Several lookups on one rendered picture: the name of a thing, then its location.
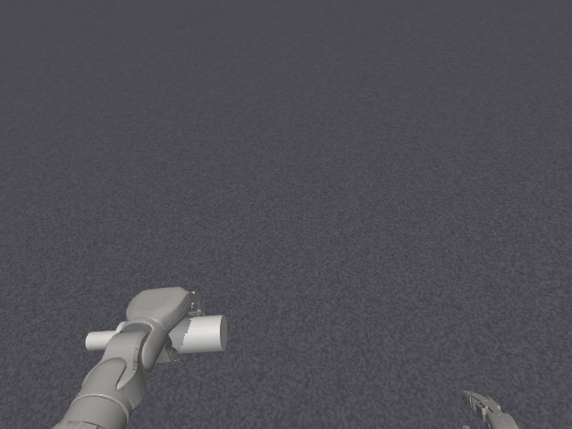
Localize right robot hand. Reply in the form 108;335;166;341
461;391;519;429

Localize left robot hand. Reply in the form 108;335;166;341
126;287;205;365

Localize left robot arm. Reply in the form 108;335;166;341
51;317;166;429

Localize bottle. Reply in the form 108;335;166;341
85;315;227;354

